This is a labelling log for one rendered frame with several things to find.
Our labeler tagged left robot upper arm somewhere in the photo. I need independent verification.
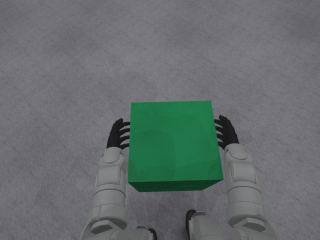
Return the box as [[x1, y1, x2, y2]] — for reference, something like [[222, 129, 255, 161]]
[[83, 228, 131, 240]]

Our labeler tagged left robot hand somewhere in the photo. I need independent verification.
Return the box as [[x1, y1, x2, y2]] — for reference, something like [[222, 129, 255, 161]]
[[106, 118, 130, 150]]

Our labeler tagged left robot thigh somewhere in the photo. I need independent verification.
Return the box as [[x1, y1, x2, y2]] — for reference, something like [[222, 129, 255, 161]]
[[127, 228, 154, 240]]

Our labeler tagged right robot hand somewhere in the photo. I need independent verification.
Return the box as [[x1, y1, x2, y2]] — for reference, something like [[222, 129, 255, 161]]
[[214, 115, 240, 150]]

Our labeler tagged robot right forearm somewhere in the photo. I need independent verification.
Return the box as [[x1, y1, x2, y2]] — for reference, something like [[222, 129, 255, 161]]
[[223, 143, 280, 240]]

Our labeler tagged right robot shin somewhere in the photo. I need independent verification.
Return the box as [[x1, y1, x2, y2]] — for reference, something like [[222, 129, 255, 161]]
[[192, 211, 206, 218]]

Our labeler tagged carton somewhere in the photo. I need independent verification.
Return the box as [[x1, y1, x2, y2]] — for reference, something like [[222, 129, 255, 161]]
[[127, 100, 224, 192]]

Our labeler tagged right robot upper arm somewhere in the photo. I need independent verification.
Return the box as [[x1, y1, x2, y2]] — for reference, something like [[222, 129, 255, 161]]
[[224, 226, 278, 240]]

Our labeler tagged robot left forearm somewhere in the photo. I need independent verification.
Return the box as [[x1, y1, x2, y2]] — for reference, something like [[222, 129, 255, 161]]
[[79, 147, 128, 240]]

